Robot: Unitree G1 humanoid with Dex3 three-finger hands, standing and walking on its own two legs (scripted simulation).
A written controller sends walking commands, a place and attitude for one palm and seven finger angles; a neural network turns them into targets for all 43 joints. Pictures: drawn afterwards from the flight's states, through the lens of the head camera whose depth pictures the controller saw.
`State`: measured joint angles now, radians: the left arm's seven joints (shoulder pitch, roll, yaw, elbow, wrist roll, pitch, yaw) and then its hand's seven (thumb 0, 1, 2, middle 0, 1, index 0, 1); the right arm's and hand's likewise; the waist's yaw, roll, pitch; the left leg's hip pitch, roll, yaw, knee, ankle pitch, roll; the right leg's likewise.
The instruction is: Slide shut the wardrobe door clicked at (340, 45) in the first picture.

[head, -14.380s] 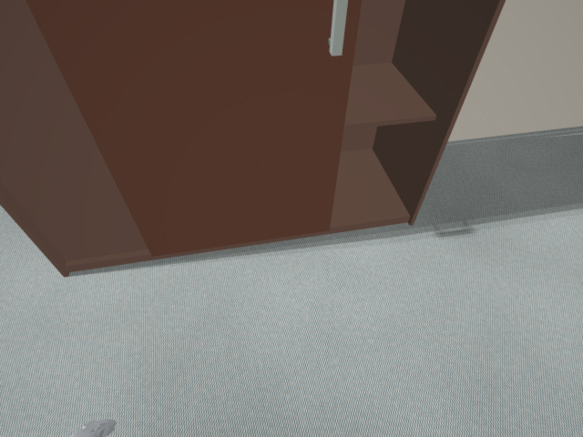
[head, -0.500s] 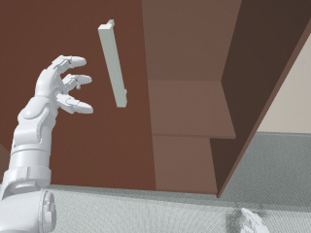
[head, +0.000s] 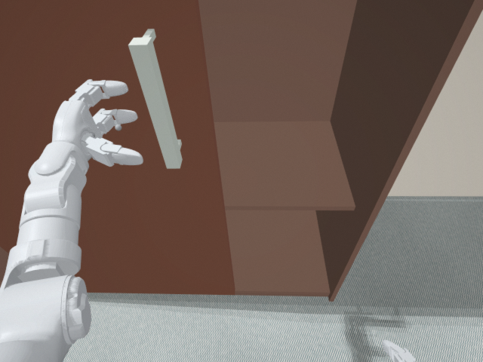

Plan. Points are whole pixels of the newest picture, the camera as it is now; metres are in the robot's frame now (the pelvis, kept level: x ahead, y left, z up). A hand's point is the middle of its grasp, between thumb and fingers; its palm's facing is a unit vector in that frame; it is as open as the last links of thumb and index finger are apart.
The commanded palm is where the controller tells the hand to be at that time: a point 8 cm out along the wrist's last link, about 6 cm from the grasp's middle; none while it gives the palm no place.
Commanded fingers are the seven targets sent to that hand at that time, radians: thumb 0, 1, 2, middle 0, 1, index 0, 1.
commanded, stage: move the hooked fingers beside the handle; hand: left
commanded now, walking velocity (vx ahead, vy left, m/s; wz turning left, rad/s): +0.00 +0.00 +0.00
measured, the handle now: (163, 105) +0.49 +0.14 +0.20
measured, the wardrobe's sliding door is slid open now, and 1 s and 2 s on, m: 0.39 0.39 0.39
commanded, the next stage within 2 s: feel for the door with the fingertips in 0.70 s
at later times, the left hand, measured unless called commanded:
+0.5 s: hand (120, 125) +0.43 +0.20 +0.20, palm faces +0.01 -1.00 -0.02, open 14.0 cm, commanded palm +0.40 +0.25 +0.20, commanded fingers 0.00 -0.50 0.30 -0.30 -1.20 -0.30 -1.20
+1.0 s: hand (132, 129) +0.42 +0.17 +0.20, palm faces -0.01 -1.00 -0.02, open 14.0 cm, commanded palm +0.40 +0.22 +0.20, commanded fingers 0.00 -0.50 0.30 -0.30 -1.20 -0.30 -1.20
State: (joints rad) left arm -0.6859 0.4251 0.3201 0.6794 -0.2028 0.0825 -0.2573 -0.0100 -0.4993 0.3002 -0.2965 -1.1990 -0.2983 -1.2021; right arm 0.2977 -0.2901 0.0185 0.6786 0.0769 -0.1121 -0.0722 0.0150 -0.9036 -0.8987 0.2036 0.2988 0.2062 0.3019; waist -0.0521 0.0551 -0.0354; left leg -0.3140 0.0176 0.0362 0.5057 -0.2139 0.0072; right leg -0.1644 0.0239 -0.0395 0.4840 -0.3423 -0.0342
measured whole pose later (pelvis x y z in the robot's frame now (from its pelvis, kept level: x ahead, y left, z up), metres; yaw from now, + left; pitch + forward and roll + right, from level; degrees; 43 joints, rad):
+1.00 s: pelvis +0.00 +0.01 +0.00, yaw +1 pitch +1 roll +0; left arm -0.72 0.35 0.24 0.66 -0.20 0.11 -0.18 -0.01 -0.50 0.30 -0.30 -1.20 -0.30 -1.20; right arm 0.26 -0.27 0.03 0.68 0.08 -0.11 -0.07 0.01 -0.90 -0.90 0.20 0.30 0.21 0.30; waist -0.04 0.06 -0.03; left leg -0.31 0.01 0.03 0.51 -0.21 0.02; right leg -0.16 0.01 -0.05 0.48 -0.34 -0.03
